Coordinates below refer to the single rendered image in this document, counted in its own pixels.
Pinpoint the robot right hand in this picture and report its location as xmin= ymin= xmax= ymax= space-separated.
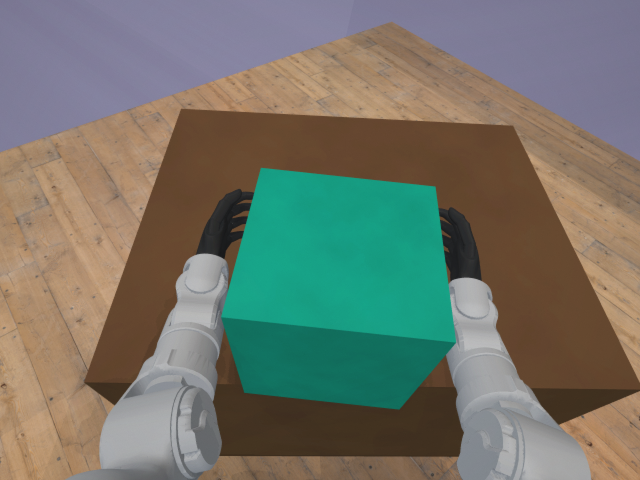
xmin=438 ymin=207 xmax=482 ymax=281

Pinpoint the right robot forearm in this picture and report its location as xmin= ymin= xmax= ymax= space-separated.
xmin=446 ymin=278 xmax=591 ymax=475

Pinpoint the robot left hand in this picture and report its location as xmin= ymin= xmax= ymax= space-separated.
xmin=196 ymin=189 xmax=254 ymax=259

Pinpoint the robot right upper arm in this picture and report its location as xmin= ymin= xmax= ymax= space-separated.
xmin=457 ymin=407 xmax=591 ymax=480

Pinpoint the carton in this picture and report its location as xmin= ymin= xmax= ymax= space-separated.
xmin=221 ymin=168 xmax=456 ymax=410

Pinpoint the pedestal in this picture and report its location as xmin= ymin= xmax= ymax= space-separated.
xmin=84 ymin=109 xmax=640 ymax=457

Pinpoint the left robot forearm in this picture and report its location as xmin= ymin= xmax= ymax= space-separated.
xmin=99 ymin=254 xmax=229 ymax=469

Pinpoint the robot left upper arm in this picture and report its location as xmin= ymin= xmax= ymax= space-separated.
xmin=65 ymin=385 xmax=222 ymax=480

